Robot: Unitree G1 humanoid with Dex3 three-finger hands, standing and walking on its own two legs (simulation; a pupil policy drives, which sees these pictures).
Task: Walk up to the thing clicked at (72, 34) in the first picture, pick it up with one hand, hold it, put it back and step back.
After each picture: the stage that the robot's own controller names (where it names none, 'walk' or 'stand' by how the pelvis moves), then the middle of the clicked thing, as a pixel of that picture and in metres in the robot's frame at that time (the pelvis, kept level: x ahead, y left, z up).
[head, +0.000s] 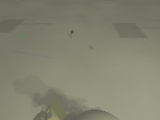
stand; (72, 35) +1.87 +0.56 -0.65
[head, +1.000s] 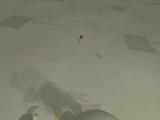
walk; (80, 40) +1.79 +0.25 -0.63
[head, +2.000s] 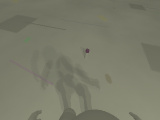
walk; (86, 54) +1.18 +0.09 -0.64
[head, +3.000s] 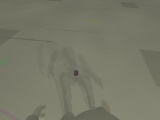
walk; (76, 76) +0.67 +0.18 -0.64
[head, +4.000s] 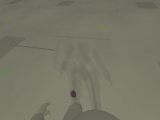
walk; (74, 96) +0.36 +0.23 -0.63
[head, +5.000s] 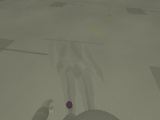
stand; (70, 106) +0.25 +0.20 -0.65
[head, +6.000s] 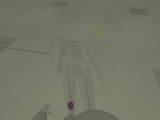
stand; (71, 107) +0.25 +0.18 -0.66
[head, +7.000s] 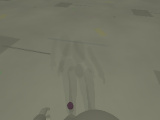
stand; (70, 107) +0.25 +0.19 -0.66
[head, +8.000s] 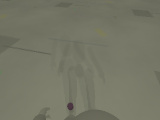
stand; (70, 108) +0.24 +0.19 -0.66
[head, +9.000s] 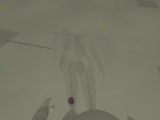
go down; (71, 102) +0.25 +0.19 -0.65
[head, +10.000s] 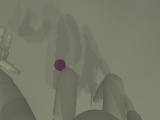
go down; (61, 67) +0.34 +0.22 -0.22
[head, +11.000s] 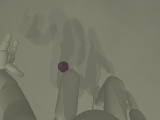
close in; (64, 69) +0.34 +0.21 -0.23
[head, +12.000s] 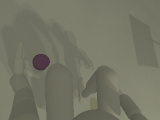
close in; (40, 65) +0.33 +0.24 -0.15
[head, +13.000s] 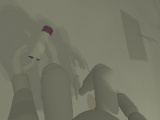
close; (42, 42) +0.51 +0.23 -0.24
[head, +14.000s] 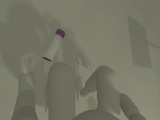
lift; (54, 44) +0.49 +0.18 -0.25
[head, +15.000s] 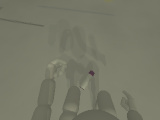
close; (87, 79) +0.43 +0.00 -0.54
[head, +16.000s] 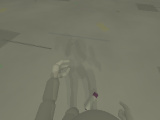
close; (91, 101) +0.35 -0.07 -0.70
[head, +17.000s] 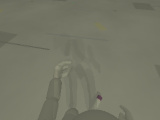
stand; (96, 104) +0.31 -0.14 -0.71
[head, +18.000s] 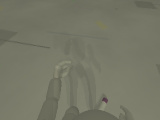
stand; (101, 107) +0.28 -0.21 -0.70
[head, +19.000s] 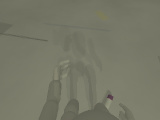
stand; (107, 104) +0.26 -0.27 -0.66
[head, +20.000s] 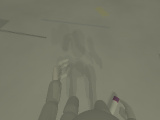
stand; (112, 107) +0.22 -0.35 -0.64
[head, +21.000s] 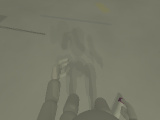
stand; (118, 108) +0.20 -0.41 -0.62
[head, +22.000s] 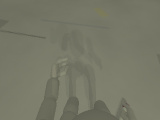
stand; (123, 114) +0.16 -0.47 -0.64
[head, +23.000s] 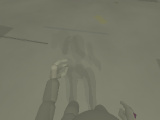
stand; out of the picture +0.12 -0.53 -0.66
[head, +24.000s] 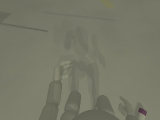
stand; out of the picture +0.11 -0.59 -0.60
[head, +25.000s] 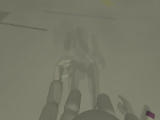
close; out of the picture +0.08 -0.65 -0.58
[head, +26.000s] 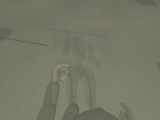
stand; out of the picture +0.02 -0.72 -0.68
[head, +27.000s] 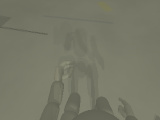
stand; out of the picture +0.01 -0.77 -0.61
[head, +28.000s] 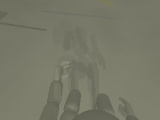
close; out of the picture +0.00 -0.83 -0.58
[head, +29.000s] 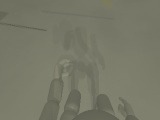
close; out of the picture -0.03 -0.88 -0.58
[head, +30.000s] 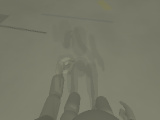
close; out of the picture -0.06 -0.92 -0.61
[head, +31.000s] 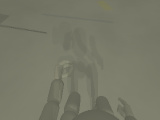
close; out of the picture -0.08 -0.95 -0.60
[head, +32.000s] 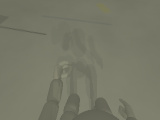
close; out of the picture -0.10 -0.99 -0.61
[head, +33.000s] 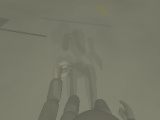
close; out of the picture -0.11 -1.01 -0.63
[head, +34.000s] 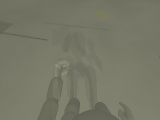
hold; out of the picture -0.13 -1.04 -0.65
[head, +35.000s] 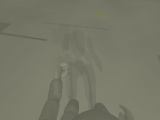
hold; out of the picture -0.14 -1.05 -0.66
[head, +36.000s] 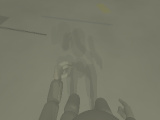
close; out of the picture -0.14 -1.08 -0.62
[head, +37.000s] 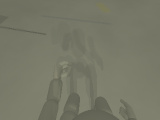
close; out of the picture -0.14 -1.08 -0.61
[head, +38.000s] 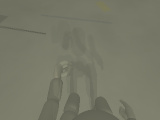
close; out of the picture -0.15 -1.09 -0.61
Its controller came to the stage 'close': yes
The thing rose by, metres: 0.00
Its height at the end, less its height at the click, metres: -0.09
